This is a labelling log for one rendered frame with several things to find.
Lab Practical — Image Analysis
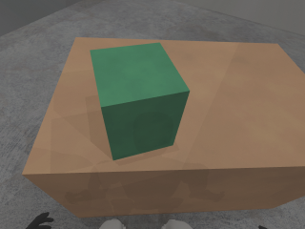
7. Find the left robot hand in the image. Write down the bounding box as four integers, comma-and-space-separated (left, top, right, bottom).
26, 212, 54, 229

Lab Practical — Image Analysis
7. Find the carton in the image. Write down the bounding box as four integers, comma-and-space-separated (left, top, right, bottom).
90, 42, 190, 160

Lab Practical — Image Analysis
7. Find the robot left thigh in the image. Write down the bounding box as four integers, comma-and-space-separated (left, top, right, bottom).
99, 219, 126, 229

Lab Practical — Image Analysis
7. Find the pedestal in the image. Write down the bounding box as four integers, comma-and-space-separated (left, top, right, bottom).
22, 37, 305, 219

